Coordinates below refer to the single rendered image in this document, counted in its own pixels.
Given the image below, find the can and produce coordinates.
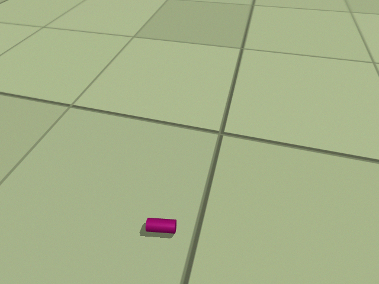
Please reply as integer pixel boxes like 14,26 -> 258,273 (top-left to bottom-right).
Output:
146,218 -> 176,234

